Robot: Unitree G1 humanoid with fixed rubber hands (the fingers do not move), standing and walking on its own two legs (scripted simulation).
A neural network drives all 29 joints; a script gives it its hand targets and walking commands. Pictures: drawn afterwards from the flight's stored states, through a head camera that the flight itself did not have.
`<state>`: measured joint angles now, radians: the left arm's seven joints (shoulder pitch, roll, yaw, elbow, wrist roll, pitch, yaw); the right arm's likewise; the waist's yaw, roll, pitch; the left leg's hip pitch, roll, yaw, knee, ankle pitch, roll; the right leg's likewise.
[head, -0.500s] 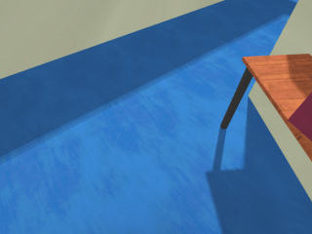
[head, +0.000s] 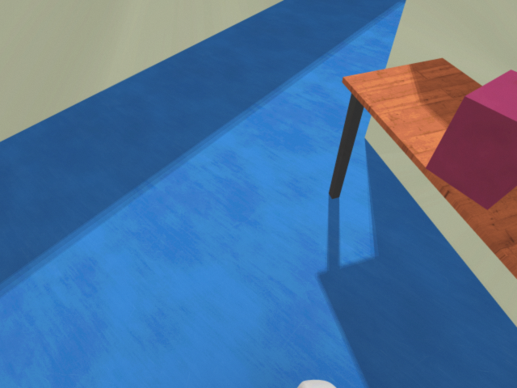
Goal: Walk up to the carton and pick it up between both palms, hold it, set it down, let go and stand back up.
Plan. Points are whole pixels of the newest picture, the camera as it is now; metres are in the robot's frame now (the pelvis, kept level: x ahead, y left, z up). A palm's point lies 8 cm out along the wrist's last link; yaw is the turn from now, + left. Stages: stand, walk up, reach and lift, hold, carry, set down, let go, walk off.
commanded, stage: walk up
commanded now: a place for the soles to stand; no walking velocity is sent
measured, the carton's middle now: (499, 140) +0.60 -0.58 -0.02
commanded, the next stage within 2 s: none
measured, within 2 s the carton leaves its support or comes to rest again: neither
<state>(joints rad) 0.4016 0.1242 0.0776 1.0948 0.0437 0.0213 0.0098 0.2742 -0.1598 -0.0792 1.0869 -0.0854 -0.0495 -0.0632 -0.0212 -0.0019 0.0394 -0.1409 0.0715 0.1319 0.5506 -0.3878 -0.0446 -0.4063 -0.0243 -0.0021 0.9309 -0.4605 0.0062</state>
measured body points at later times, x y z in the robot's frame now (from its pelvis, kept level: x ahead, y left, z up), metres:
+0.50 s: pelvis +0.18 -0.04 -0.03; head +0.18 -0.03 +0.42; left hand +0.25 +0.20 -0.17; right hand +0.23 -0.32 -0.12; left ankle +0.27 +0.06 -0.73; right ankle +0.08 -0.18 -0.72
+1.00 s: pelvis +0.38 -0.12 -0.02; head +0.40 -0.18 +0.43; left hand +0.63 -0.01 -0.12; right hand +0.23 -0.34 -0.16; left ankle +0.37 +0.04 -0.64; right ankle +0.36 -0.25 -0.72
